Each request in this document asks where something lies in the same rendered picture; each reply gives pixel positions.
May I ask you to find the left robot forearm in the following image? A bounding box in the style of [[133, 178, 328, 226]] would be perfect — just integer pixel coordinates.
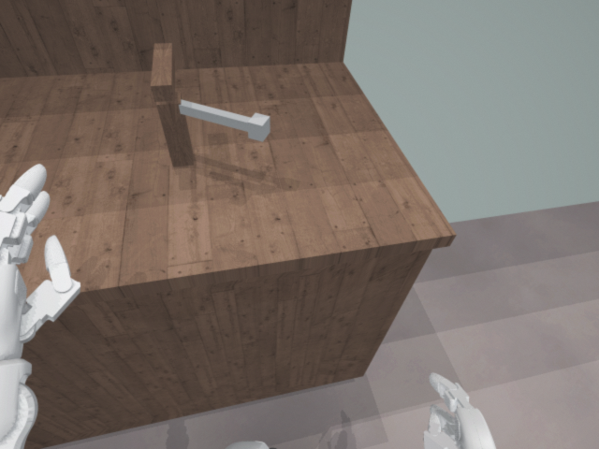
[[0, 358, 38, 449]]

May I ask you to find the robot left hand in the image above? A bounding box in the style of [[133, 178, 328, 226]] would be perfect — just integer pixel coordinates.
[[0, 164, 80, 360]]

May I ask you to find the tap lever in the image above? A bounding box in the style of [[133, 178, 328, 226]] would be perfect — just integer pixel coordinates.
[[179, 100, 270, 142]]

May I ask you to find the robot right hand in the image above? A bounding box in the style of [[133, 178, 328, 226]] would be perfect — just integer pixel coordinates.
[[424, 373, 496, 449]]

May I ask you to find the counter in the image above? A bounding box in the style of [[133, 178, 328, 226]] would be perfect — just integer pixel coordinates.
[[0, 0, 457, 449]]

